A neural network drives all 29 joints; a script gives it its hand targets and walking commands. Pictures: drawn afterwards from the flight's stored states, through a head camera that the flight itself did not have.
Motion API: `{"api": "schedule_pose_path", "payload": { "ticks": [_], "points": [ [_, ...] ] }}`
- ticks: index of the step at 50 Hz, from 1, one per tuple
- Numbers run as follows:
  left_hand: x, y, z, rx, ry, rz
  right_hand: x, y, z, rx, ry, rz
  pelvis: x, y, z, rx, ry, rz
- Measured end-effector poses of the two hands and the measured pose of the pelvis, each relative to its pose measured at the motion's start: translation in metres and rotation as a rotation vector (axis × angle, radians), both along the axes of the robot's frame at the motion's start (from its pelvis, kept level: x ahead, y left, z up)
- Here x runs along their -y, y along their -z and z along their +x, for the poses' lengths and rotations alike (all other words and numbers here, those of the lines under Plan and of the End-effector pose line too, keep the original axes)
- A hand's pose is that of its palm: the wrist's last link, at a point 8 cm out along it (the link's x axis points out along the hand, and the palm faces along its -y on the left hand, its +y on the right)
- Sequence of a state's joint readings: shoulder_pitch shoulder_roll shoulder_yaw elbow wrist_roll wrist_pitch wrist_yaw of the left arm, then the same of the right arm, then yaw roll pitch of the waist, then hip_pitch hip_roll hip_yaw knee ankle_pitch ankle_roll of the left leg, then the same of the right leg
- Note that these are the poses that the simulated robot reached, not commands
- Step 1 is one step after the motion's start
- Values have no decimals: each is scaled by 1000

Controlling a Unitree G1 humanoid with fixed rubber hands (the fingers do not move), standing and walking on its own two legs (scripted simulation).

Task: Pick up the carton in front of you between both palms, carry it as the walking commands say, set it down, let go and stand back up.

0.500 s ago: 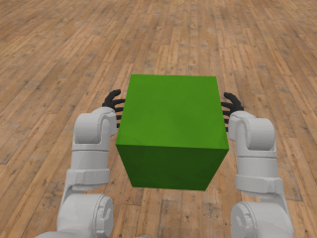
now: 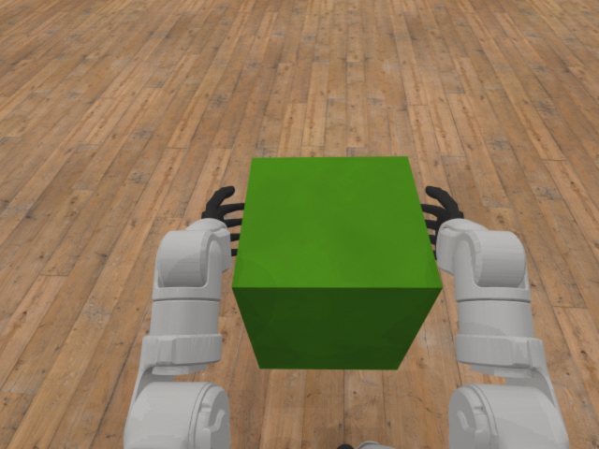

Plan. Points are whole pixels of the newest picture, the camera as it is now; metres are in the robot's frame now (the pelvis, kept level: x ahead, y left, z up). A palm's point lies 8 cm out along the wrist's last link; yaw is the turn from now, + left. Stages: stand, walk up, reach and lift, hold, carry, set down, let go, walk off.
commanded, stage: carry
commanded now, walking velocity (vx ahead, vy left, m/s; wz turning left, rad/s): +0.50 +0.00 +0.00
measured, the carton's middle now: (328, 269) +0.35 -0.02 +0.04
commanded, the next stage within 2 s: none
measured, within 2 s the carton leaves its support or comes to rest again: neither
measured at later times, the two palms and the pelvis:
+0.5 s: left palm (203, 142) +0.56 +0.19 +0.11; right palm (381, 136) +0.56 -0.11 +0.11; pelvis +0.29 +0.04 +0.02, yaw -1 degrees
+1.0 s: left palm (246, 68) +0.84 +0.14 +0.10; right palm (382, 67) +0.84 -0.16 +0.09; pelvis +0.58 -0.01 +0.02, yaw +1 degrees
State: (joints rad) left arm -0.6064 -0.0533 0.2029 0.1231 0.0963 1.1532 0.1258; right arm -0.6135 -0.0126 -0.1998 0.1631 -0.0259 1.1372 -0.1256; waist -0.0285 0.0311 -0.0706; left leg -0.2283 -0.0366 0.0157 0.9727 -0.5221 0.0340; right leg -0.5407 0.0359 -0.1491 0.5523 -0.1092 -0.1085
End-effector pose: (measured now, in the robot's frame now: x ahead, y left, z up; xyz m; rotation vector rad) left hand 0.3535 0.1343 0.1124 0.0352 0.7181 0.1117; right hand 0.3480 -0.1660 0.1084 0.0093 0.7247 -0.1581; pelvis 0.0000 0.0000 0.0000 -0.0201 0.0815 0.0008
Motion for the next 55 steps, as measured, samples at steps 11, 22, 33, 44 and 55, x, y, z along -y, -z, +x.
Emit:
{"api": "schedule_pose_path", "payload": {
  "ticks": [11, 22, 33, 44, 55],
  "points": [
    [-19, -4, 81, -51, -101, -15, -20, -2, 104, -51, -60, 18, 9, -32, 103, -16, -14, 41],
    [-45, -6, 187, 67, -91, -86, -45, -9, 194, 69, 51, 67, -30, -18, 255, -3, 7, 28],
    [-52, 4, 277, -41, -31, -78, -52, -4, 271, -38, 55, 1, -45, -34, 367, 5, 31, 9],
    [-17, -5, 421, 63, -38, -49, -18, -4, 419, 64, 43, 36, -10, -12, 514, 28, 14, 21],
    [-13, 7, 527, -49, -96, -32, -14, 8, 544, -50, -11, 49, 8, -32, 625, 7, -14, 26]
  ]
}}
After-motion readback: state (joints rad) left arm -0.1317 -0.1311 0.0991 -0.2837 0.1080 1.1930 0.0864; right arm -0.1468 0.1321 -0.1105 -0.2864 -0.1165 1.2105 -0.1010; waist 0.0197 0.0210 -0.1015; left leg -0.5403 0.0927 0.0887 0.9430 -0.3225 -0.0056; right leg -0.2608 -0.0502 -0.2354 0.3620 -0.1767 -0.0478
